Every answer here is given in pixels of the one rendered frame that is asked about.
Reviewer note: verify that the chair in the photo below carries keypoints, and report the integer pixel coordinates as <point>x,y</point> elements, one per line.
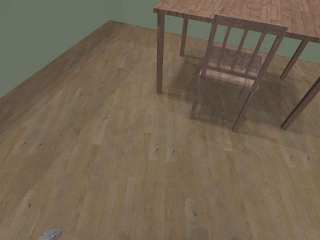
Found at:
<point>233,67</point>

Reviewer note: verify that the robot left hand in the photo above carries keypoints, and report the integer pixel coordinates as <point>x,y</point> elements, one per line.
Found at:
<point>51,234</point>

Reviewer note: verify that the table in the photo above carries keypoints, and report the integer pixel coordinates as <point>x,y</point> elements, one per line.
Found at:
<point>302,17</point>

